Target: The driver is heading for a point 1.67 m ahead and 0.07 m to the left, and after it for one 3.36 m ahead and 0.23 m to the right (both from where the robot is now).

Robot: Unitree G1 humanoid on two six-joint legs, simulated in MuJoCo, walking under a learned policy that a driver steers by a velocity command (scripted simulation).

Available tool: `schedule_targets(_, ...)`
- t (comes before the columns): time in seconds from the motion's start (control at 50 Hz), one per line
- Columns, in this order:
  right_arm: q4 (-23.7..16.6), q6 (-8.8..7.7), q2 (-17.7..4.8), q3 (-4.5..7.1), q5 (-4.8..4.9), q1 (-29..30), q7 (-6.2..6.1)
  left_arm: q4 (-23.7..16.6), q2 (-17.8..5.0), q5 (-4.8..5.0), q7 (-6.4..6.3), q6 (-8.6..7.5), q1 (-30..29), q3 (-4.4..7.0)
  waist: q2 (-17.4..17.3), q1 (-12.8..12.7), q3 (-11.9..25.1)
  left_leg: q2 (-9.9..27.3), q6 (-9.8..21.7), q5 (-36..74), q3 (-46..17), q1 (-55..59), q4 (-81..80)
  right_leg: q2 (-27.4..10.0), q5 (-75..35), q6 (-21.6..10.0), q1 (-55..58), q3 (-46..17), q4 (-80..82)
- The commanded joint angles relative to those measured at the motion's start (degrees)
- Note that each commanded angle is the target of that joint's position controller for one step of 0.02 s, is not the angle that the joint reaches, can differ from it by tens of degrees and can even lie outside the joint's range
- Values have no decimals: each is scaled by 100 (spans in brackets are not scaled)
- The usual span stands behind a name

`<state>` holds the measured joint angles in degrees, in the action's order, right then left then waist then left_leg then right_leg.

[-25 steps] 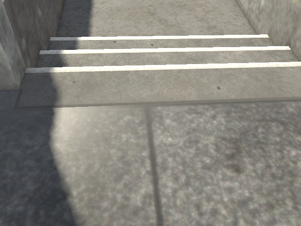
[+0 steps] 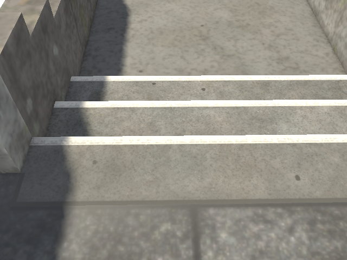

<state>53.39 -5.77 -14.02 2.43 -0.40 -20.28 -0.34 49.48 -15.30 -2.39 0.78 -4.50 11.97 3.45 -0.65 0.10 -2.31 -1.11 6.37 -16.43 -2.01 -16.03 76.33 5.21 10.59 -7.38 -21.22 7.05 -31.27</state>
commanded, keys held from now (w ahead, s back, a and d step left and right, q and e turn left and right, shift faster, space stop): w+shift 1.00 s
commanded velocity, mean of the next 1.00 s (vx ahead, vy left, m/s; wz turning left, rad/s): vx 1.00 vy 0.00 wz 0.00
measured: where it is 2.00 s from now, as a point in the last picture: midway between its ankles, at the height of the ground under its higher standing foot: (174, 86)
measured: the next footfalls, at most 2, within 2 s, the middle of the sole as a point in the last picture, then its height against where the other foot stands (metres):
left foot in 0.34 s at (151, 237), level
right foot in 0.78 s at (194, 149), level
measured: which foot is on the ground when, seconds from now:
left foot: up 0.00-0.32, down 0.34-0.76, up 0.78-1.00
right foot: down 0.00-0.32, up 0.34-0.76, down 0.78-1.00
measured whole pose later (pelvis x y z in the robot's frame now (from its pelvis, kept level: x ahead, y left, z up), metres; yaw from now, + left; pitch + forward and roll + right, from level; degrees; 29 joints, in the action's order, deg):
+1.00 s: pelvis +0.99 +0.00 +0.01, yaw -1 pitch -1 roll -2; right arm 45.6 -2.4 -16.0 2.3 -2.5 -7.6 1.6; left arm 56.6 -17.6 -0.8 1.1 -5.9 29.0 4.3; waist -0.9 -3.3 -1.4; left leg 4.7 3.7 -10.9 -3.7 -34.5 58.3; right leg 5.0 20.3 -5.3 -8.1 5.0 -28.8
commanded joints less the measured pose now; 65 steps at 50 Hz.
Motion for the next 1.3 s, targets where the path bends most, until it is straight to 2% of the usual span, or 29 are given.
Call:
schedule_targets(0.02, -657, 24, -146, -50, -179, 150, 158, 167, -4, 14, -27, -162, 801, -10, -50, 129, 181, 614, -32, 213, -386, -2060, -73, -1700, 808, -654, 1464, -2689, 2042)
schedule_targets(0.16, -1477, 62, -52, -291, -184, 2196, 397, 365, -321, 286, 56, -417, 1437, -9, 24, -85, -680, 704, -248, 2259, 686, -1742, -3328, -874, -2004, -258, 477, -904, 2927)
schedule_targets(0.24, -1560, 55, -265, -284, -93, 2584, 363, 554, -697, 304, 8, -429, 1920, 10, 287, -228, -495, 237, 28, 2858, 1006, -1208, -4407, -1224, -4356, -92, 1974, -685, 2964)
schedule_targets(0.3, -1288, 69, -696, -102, -153, 1445, 201, 642, -1008, 112, -145, -233, 1954, 41, 829, 438, 450, -309, 270, 1551, 958, -7, -4410, -1530, -6847, 28, 2892, -585, 929)
schedule_targets(0.34, -622, 120, -1211, 162, -217, -789, 1, 503, -1025, 23, -218, -105, 1503, 66, 721, 1476, 1450, 231, 519, 585, 323, 2462, -4343, -1325, -5274, 36, 1581, -457, -2206)
schedule_targets(0.36, -596, 108, -1798, 338, -420, -1030, -48, 234, 74, 181, -100, -134, 2182, -149, -1102, 755, 2274, 2172, 1198, -52, -2398, 4330, -4312, -429, 330, 189, -647, -518, -4912)
schedule_targets(0.38, -609, 146, -1483, 340, -216, -998, 62, 165, -371, 396, -119, -228, 2094, -86, -1047, 887, 2957, 2487, 1543, -675, -4572, 4741, -5528, -29, 1530, 138, -1684, -1267, -5910)
schedule_targets(0.4, -561, 110, -1204, 306, -181, -400, 75, -101, -512, 355, -176, -243, 1219, -61, -466, 681, 1670, 2140, 1268, -490, -3559, 3865, -5794, -515, 911, 53, -2297, -1277, -5727)
schedule_targets(0.44, -415, 8, -612, 181, -206, -38, 92, -250, -324, 213, -110, -223, 655, -114, 296, 321, 539, 1670, 934, 521, -2212, 2077, -6084, -840, 610, 54, -2035, -1260, -4975)
schedule_targets(0.48, -235, -51, -273, 61, -161, -73, 55, -298, -61, 55, 31, -14, 811, -172, 77, -137, 247, 1318, 701, 327, -1530, 965, -6438, -1039, 663, 173, -1501, -1287, -4418)
schedule_targets(0.56, -88, -210, -503, 84, -7, -335, 93, -900, -25, -42, 175, 115, -429, -275, -142, -164, -590, 916, 686, 1017, -625, 177, -7231, -1329, -138, 410, -2044, -756, -2942)
schedule_targets(0.7, 107, -263, -1039, 123, 118, -927, 137, -1174, -358, 129, 257, 35, -1436, -281, -119, 74, -551, 870, 263, 4544, 362, 1174, -7459, -622, -2222, 123, -300, 15, -42)
schedule_targets(0.74, -59, -169, -1318, 175, -24, -494, 17, -667, -734, 48, 127, 26, 119, -73, -618, -720, 533, 1043, 57, 7352, 701, 1707, -5556, -132, -1755, -158, 1052, 53, -991)
schedule_targets(0.78, -207, -32, -1410, 216, -65, 263, -99, 76, -1254, -13, -64, 37, 2626, 217, -518, -2070, 1261, 736, -36, 6182, 654, 370, -1878, -430, -648, -517, 3309, -457, -751)
schedule_targets(0.8, -236, -29, -499, 77, -157, -233, -65, 234, -1644, -65, -109, 32, 2755, 316, 1196, -1479, 1319, -156, -12, -171, 471, -1253, 917, -1560, -327, -791, 4370, -1599, -770)
schedule_targets(0.82, -445, -142, -134, -71, 274, -1288, -65, -28, -1481, -62, -3, -1, 2232, 246, 2102, -640, 2359, -537, -79, -1552, -433, -2751, 2127, -2877, 288, -1477, 5216, -4759, 475)
schedule_targets(0.84, -551, -150, -604, -19, 146, -375, -120, -113, -1148, 53, 18, -11, 1705, 267, 875, -770, 1391, -60, -28, -784, -327, -3287, 1636, -2608, 682, -1310, 4265, -4603, 1283)
schedule_targets(0.88, -618, -49, -802, 83, -76, 215, -35, -83, -741, 54, 35, -73, 1047, 186, -281, -316, 214, 423, -65, -162, -530, -2603, 372, -2199, 208, -1082, 2123, -3392, 1370)
schedule_targets(0.96, -988, 443, -440, 42, -246, 914, 210, 174, -688, 220, 12, -316, 964, 131, 230, 194, -692, 746, -338, 194, -338, -1731, -1928, -1571, 896, -873, -135, -2168, 2054)
schedule_targets(1.0, -923, 383, -360, -13, -279, 903, 324, 319, -965, 219, 39, -382, 1156, 233, 236, 161, -330, 654, -251, 1799, 227, -1086, -2474, -1338, -154, -755, -22, -1472, 1826)
schedule_targets(1.06, -866, 130, -356, -5, -116, 1243, 465, 304, -582, 380, -45, -493, 956, 101, -25, 152, -208, 440, -117, 5090, 425, 427, -4170, -697, 840, -190, -746, -734, 1242)
schedule_targets(1.1, -865, 189, -300, -59, -52, 1486, 468, 422, -637, 280, -107, -387, 1234, 110, 177, -14, -228, 313, -146, 4977, 660, 823, -4169, -817, 897, -133, -689, -686, 759)
schedule_targets(1.14, -980, 220, -404, -67, -204, 1775, 323, 520, -685, 211, -188, -244, 1607, 75, 120, -232, -577, 193, -168, 4088, 852, 392, -4568, -937, 279, -154, 70, -756, 110)
schedule_targets(1.18, -253, 183, -775, 141, -339, -709, 111, 487, -873, 81, -255, -135, 1170, 53, 165, 880, 431, -38, 62, 3990, 1077, 2081, -4316, -904, -2222, -87, 417, -364, -2808)
schedule_targets(1.2, 82, 185, -959, 293, -371, -2265, 47, 437, -1188, 227, -301, -39, 514, 204, -209, 2069, 851, 390, 446, 3998, 609, 3308, -5226, -634, -2716, 94, -157, -201, -5744)
schedule_targets(1.22, 122, 138, -1249, 294, -424, -2069, 100, 368, -557, 292, -319, 36, 765, 113, -1246, 1495, 313, 1164, 604, 5255, -212, 3819, -4933, 160, 2823, 31, -1981, -459, -8119)
schedule_targets(1.24, -3, 47, -1341, 263, -292, -1985, 135, 22, -198, 490, -408, -63, 1443, -39, -1361, 693, 1082, 2066, 530, 7272, -1373, 5300, -3479, -137, 2863, -88, -3351, -1676, -7644)
schedule_targets(1.28, -14, 34, -912, 235, -104, -1352, 116, 150, -535, 70, -359, -106, 829, 63, 253, 471, 211, 1755, 377, 4045, -1445, 3654, -4493, -600, 1261, -179, -3729, -1771, -5716)
schedule_targets(1.3, -2, 27, -1137, 313, -123, -1000, 57, 140, -532, -120, -313, -84, 974, 70, -303, 209, 307, 2339, 1066, 2712, -2496, 2958, -4613, -728, 1209, 0, -3669, -1734, -5590)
